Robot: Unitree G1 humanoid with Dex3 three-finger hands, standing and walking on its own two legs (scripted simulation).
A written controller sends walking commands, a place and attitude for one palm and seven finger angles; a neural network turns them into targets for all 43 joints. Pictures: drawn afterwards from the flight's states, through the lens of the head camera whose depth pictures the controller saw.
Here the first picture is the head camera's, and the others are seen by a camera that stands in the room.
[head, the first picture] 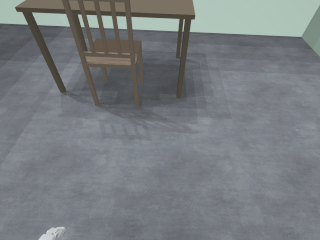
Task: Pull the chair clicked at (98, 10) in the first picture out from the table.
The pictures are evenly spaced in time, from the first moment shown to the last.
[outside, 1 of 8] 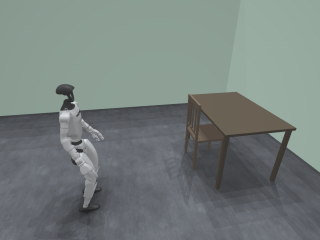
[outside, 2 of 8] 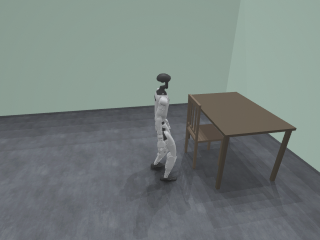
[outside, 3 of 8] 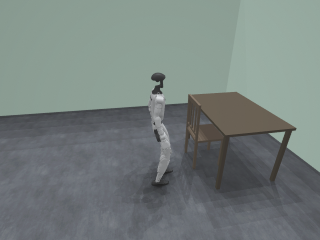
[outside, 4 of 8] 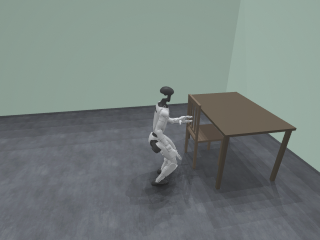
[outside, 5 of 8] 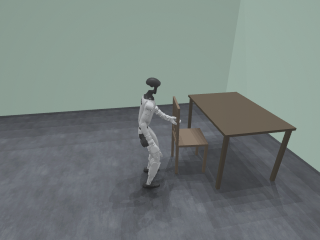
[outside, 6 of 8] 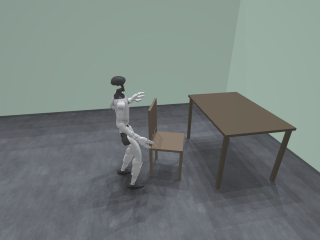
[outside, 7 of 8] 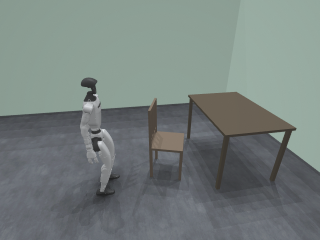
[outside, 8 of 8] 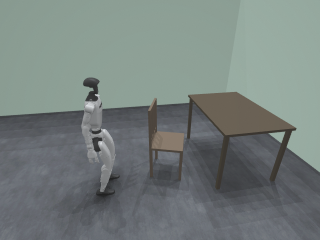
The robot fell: no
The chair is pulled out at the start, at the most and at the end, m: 0.00 0.53 0.53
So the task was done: yes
